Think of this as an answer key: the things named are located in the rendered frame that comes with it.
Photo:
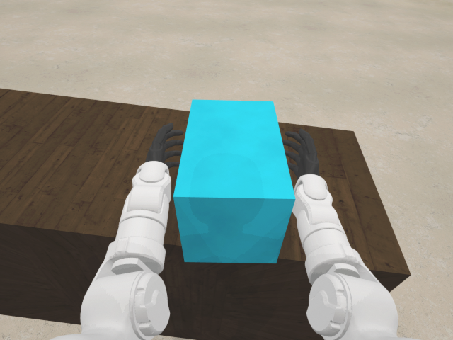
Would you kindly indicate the carton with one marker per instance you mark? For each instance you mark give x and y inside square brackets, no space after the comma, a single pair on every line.
[234,194]

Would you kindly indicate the left robot upper arm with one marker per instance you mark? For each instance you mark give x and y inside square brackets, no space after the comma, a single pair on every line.
[129,306]

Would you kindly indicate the right robot forearm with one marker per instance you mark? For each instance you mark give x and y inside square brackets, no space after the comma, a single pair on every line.
[322,236]

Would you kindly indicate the right robot upper arm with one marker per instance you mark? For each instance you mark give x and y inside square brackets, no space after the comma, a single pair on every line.
[344,307]

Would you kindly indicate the left robot hand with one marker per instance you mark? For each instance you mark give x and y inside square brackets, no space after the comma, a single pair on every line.
[159,145]

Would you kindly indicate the pedestal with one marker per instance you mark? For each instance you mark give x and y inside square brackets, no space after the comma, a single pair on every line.
[66,169]

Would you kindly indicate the right robot hand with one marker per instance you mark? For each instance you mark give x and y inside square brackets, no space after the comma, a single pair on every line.
[306,160]

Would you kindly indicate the left robot forearm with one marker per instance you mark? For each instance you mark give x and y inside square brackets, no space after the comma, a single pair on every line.
[138,245]

